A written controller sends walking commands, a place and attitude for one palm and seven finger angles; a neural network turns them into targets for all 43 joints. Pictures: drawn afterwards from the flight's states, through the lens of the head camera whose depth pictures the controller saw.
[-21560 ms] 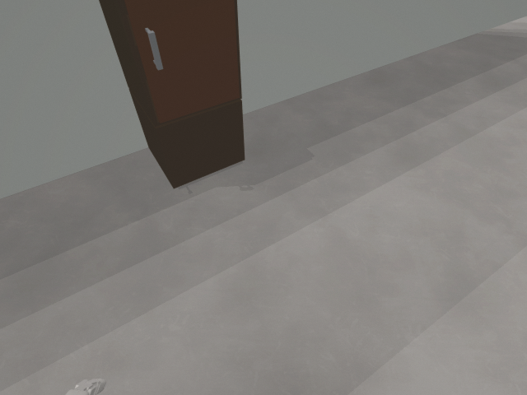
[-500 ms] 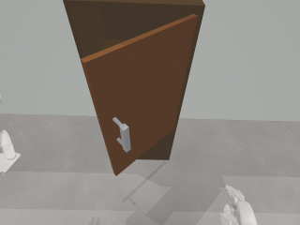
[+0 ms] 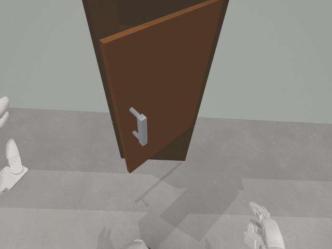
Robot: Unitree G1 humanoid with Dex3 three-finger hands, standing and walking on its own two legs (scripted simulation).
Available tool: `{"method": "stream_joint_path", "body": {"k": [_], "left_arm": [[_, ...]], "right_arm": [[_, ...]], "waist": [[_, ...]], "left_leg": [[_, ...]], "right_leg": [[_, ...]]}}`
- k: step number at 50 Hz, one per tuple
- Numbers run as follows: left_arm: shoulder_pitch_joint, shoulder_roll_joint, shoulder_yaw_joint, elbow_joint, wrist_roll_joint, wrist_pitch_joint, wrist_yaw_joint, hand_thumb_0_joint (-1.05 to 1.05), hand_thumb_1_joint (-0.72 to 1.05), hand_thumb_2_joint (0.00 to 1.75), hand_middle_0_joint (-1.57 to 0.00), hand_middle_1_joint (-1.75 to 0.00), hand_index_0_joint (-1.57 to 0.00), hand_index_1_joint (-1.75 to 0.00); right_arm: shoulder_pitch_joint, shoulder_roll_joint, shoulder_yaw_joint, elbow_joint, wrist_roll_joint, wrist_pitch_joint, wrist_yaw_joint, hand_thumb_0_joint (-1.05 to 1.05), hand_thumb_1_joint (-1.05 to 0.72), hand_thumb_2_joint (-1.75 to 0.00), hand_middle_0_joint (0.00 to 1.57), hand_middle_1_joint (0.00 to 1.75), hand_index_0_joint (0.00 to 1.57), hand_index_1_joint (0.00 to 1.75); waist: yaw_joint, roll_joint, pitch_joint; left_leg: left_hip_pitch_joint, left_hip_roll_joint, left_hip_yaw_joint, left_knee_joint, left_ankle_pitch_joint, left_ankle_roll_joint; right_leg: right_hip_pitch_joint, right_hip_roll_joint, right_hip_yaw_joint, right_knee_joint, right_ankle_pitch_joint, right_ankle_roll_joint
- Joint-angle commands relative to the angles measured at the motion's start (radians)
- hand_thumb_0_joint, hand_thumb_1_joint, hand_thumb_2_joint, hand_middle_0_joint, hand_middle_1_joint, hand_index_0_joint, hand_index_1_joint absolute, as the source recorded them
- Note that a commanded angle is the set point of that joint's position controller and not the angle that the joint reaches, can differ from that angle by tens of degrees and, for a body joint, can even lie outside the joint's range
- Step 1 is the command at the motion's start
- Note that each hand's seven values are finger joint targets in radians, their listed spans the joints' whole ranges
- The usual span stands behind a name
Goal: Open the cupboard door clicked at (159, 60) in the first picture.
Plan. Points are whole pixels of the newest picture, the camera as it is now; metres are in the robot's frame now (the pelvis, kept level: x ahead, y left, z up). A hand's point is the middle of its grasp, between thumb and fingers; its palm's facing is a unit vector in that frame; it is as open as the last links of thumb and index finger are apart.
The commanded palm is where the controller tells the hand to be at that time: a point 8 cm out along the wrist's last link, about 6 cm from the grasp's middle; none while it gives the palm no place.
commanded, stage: step back with the hand held close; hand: left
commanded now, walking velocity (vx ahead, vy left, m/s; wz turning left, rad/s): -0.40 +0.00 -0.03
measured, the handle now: (138, 127) +0.45 +0.11 -0.02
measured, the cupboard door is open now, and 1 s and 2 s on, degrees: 44 44 44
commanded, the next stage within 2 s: stop stepping back and stand still in 0.20 s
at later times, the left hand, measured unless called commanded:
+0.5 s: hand out of the picture +0.11 +0.25 +0.18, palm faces +0.27 -0.84 -0.47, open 7.4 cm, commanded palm +0.05 +0.30 +0.19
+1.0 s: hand out of the picture +0.06 +0.27 +0.19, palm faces +0.38 -0.82 -0.42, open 7.4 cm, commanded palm +0.01 +0.31 +0.19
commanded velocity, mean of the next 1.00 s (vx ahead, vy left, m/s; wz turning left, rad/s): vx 0.01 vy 0.00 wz -0.01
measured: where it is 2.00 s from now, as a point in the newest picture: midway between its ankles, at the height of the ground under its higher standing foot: outside the picture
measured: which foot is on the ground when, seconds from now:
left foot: down 0.00-0.46, up 0.48-0.56, down 0.58-0.82, up 0.84-1.00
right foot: down 0.00-0.08, up 0.10-0.44, down 0.46-1.00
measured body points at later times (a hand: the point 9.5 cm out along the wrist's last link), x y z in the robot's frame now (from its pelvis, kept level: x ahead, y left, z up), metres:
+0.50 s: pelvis -0.12 +0.02 +0.00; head -0.09 +0.05 +0.44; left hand +0.09 +0.30 +0.20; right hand +0.07 -0.20 -0.06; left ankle +0.05 +0.08 -0.72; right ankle -0.25 -0.08 -0.73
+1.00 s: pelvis -0.16 +0.03 +0.01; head -0.20 +0.04 +0.46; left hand +0.03 +0.31 +0.21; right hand -0.09 -0.24 -0.08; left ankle -0.11 +0.15 -0.69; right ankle -0.20 -0.04 -0.73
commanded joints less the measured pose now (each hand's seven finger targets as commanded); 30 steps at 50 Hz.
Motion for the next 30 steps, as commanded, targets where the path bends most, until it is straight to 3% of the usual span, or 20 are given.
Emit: {"method": "stream_joint_path", "body": {"k": [1, 2, 3, 4, 5, 6, 7, 9, 11, 15, 19, 20, 21, 22, 23, 24, 25, 27, 29, 30], "left_arm": [[0.024, 0.244, 0.195, -0.193, -0.015, -0.041, 0.024, 0.00, 0.90, 0.90, -0.20, -0.30, -0.20, -0.30], [0.011, 0.249, 0.196, -0.222, -0.013, -0.041, 0.020, 0.00, 0.90, 0.90, -0.20, -0.30, -0.20, -0.30], [0.008, 0.259, 0.208, -0.255, -0.010, -0.051, 0.017, 0.00, 0.90, 0.90, -0.20, -0.30, -0.20, -0.30], [0.041, 0.261, 0.227, -0.246, -0.005, -0.068, 0.007, 0.00, 0.90, 0.90, -0.20, -0.30, -0.20, -0.30], [0.045, 0.247, 0.226, -0.281, -0.003, -0.068, 0.015, 0.00, 0.90, 0.90, -0.20, -0.30, -0.20, -0.30], [0.016, 0.215, 0.199, -0.297, -0.005, -0.060, 0.031, 0.00, 0.90, 0.90, -0.20, -0.30, -0.20, -0.30], [0.033, 0.198, 0.176, -0.275, -0.016, -0.056, 0.044, 0.00, 0.90, 0.90, -0.20, -0.30, -0.20, -0.30], [0.053, 0.153, 0.124, -0.239, -0.029, -0.028, 0.033, 0.00, 0.90, 0.90, -0.20, -0.30, -0.20, -0.30], [-0.042, 0.150, 0.086, -0.268, -0.029, -0.009, 0.030, 0.00, 0.90, 0.90, -0.20, -0.30, -0.20, -0.30], [-0.125, 0.181, 0.083, -0.266, -0.033, 0.007, 0.031, 0.00, 0.90, 0.90, -0.20, -0.30, -0.20, -0.30], [0.005, 0.219, 0.133, -0.299, -0.058, 0.009, 0.022, 0.00, 0.90, 0.90, -0.20, -0.30, -0.20, -0.30], [0.047, 0.234, 0.156, -0.301, -0.066, 0.007, 0.019, 0.00, 0.90, 0.90, -0.20, -0.30, -0.20, -0.30], [0.081, 0.253, 0.170, -0.309, -0.066, 0.000, 0.013, 0.00, 0.90, 0.90, -0.20, -0.30, -0.20, -0.30], [0.112, 0.310, 0.229, -0.340, -0.066, -0.009, 0.017, 0.00, 0.90, 0.90, -0.20, -0.30, -0.20, -0.30], [0.085, 0.325, 0.251, -0.354, -0.076, -0.018, 0.024, 0.00, 0.90, 0.90, -0.20, -0.30, -0.20, -0.30], [0.024, 0.363, 0.281, -0.350, -0.071, -0.023, 0.031, 0.00, 0.90, 0.90, -0.20, -0.30, -0.20, -0.30], [0.036, 0.236, 0.192, -0.218, -0.074, 0.012, 0.014, 0.00, 0.90, 0.90, -0.20, -0.30, -0.20, -0.30], [-0.046, 0.226, 0.167, -0.180, -0.063, 0.042, 0.012, 0.00, 0.90, 0.90, -0.20, -0.30, -0.20, -0.30], [-0.121, 0.213, 0.134, -0.113, -0.041, 0.039, 0.014, 0.00, 0.90, 0.90, -0.20, -0.30, -0.20, -0.30], [-0.159, 0.213, 0.124, -0.101, -0.037, 0.033, 0.012, 0.00, 0.90, 0.90, -0.20, -0.30, -0.20, -0.30]], "right_arm": [[-0.076, -0.095, -0.044, -0.155, 0.010, -0.018, -0.021, 0.00, -0.90, -0.90, 0.20, 0.30, 0.20, 0.30], [-0.081, -0.121, -0.047, -0.159, 0.010, -0.014, -0.028, 0.00, -0.90, -0.90, 0.20, 0.30, 0.20, 0.30], [-0.092, -0.138, -0.050, -0.176, 0.009, -0.016, -0.034, 0.00, -0.90, -0.90, 0.20, 0.30, 0.20, 0.30], [-0.090, -0.152, -0.057, -0.183, 0.003, -0.035, -0.033, 0.00, -0.90, -0.90, 0.20, 0.30, 0.20, 0.30], [-0.084, -0.143, -0.062, -0.202, -0.031, -0.056, -0.037, 0.00, -0.90, -0.90, 0.20, 0.30, 0.20, 0.30], [-0.061, -0.121, -0.054, -0.179, -0.052, -0.073, -0.037, 0.00, -0.90, -0.90, 0.20, 0.30, 0.20, 0.30], [-0.060, -0.108, -0.051, -0.163, -0.043, -0.085, -0.040, 0.00, -0.90, -0.90, 0.20, 0.30, 0.20, 0.30], [-0.059, -0.115, -0.049, -0.127, -0.007, -0.103, -0.019, 0.00, -0.90, -0.90, 0.20, 0.30, 0.20, 0.30], [-0.067, -0.114, -0.041, -0.104, -0.006, -0.113, -0.014, 0.00, -0.90, -0.90, 0.20, 0.30, 0.20, 0.30], [-0.070, -0.113, -0.031, -0.093, -0.020, -0.112, -0.022, 0.00, -0.90, -0.90, 0.20, 0.30, 0.20, 0.30], [-0.055, -0.098, -0.016, -0.130, -0.023, -0.089, -0.009, 0.00, -0.90, -0.90, 0.20, 0.30, 0.20, 0.30], [-0.056, -0.094, -0.013, -0.137, -0.022, -0.076, -0.004, 0.00, -0.90, -0.90, 0.20, 0.30, 0.20, 0.30], [-0.044, -0.092, -0.007, -0.137, -0.015, -0.061, 0.001, 0.00, -0.90, -0.90, 0.20, 0.30, 0.20, 0.30], [-0.041, -0.087, 0.000, -0.130, -0.023, -0.048, 0.003, 0.00, -0.90, -0.90, 0.20, 0.30, 0.20, 0.30], [-0.064, -0.076, 0.013, -0.131, -0.034, -0.041, 0.000, 0.00, -0.90, -0.90, 0.20, 0.30, 0.20, 0.30], [-0.058, -0.081, 0.024, -0.136, -0.043, -0.046, 0.000, 0.00, -0.90, -0.90, 0.20, 0.30, 0.20, 0.30], [-0.014, -0.074, -0.006, -0.115, -0.004, -0.052, -0.011, 0.00, -0.90, -0.90, 0.20, 0.30, 0.20, 0.30], [-0.050, -0.100, -0.008, -0.115, 0.013, -0.059, -0.022, 0.00, -0.90, -0.90, 0.20, 0.30, 0.20, 0.30], [-0.028, -0.112, 0.004, -0.094, 0.015, -0.065, -0.039, 0.00, -0.90, -0.90, 0.20, 0.30, 0.20, 0.30], [-0.023, -0.124, 0.002, -0.098, 0.017, -0.071, -0.046, 0.00, -0.90, -0.90, 0.20, 0.30, 0.20, 0.30]], "waist": [[-0.003, -0.119, -0.134], [-0.005, 0.010, -0.127], [0.016, 0.174, -0.149], [0.021, 0.345, -0.233], [0.024, 0.352, -0.230], [0.015, 0.216, -0.194], [0.028, 0.098, -0.208], [0.035, 0.149, -0.227], [0.023, 0.196, -0.216], [0.024, 0.181, -0.252], [0.031, 0.264, -0.305], [0.032, 0.225, -0.288], [0.023, 0.114, -0.273], [0.023, -0.009, -0.284], [0.027, -0.068, -0.258], [0.022, -0.078, -0.248], [0.011, -0.220, -0.206], [-0.010, -0.146, -0.071], [-0.031, 0.050, 0.002], [-0.027, 0.127, 0.017]], "left_leg": [[0.181, -0.009, -0.005, -0.049, -0.042, -0.016], [0.191, 0.024, -0.050, -0.209, 0.113, -0.005], [0.121, 0.125, -0.157, -0.325, 0.215, 0.023], [-0.035, 0.274, -0.283, -0.510, -0.057, 0.075], [-0.158, 0.354, -0.412, -0.608, -0.201, 0.119], [-0.122, 0.358, -0.381, -0.546, -0.130, 0.137], [0.048, 0.329, -0.303, -0.440, 0.057, 0.134], [0.252, 0.276, -0.187, -0.421, 0.139, 0.111], [0.267, 0.266, -0.174, -0.482, 0.047, 0.093], [0.324, 0.246, -0.157, -0.572, -0.073, 0.047], [0.354, 0.150, -0.065, -0.561, -0.121, -0.087], [0.323, 0.112, -0.024, -0.488, -0.093, -0.112], [0.370, 0.047, 0.067, -0.287, -0.023, -0.104], [0.446, 0.013, 0.058, -0.048, 0.027, -0.075], [0.413, 0.034, 0.034, 0.090, 0.041, -0.051], [0.305, 0.064, 0.026, 0.113, 0.032, -0.047], [0.241, 0.012, -0.004, 0.176, 0.011, -0.047], [0.219, 0.045, -0.001, 0.138, 0.041, -0.033], [0.285, 0.053, 0.002, -0.074, 0.088, -0.010], [0.306, 0.079, -0.058, -0.142, 0.093, 0.015]], "right_leg": [[-0.058, -0.226, 0.138, -0.204, 0.222, -0.090], [-0.043, -0.136, 0.065, -0.125, 0.182, -0.040], [0.054, -0.020, -0.013, 0.009, 0.121, 0.011], [0.260, 0.063, -0.061, 0.285, -0.113, 0.027], [0.298, 0.101, -0.022, 0.523, -0.259, 0.013], [0.205, 0.084, 0.026, 0.598, -0.299, -0.004], [0.078, 0.048, 0.034, 0.543, -0.317, -0.011], [-0.049, 0.012, -0.004, 0.505, -0.287, 0.004], [-0.031, 0.009, -0.030, 0.462, -0.299, 0.007], [0.054, 0.025, -0.079, 0.306, -0.345, -0.016], [0.193, 0.064, -0.165, -0.066, -0.348, -0.055], [0.225, 0.045, -0.154, -0.215, -0.284, -0.072], [0.132, -0.048, -0.083, -0.317, -0.225, -0.104], [-0.049, -0.190, 0.010, -0.366, -0.173, -0.145], [-0.113, -0.310, 0.078, -0.359, -0.102, -0.179], [-0.049, -0.361, 0.106, -0.327, 0.005, -0.192], [-0.012, -0.301, 0.066, -0.272, -0.031, -0.183], [-0.075, -0.279, 0.025, -0.251, -0.047, -0.146], [-0.082, -0.199, -0.037, -0.130, -0.010, -0.075], [-0.096, -0.138, -0.064, -0.060, -0.029, -0.037]]}}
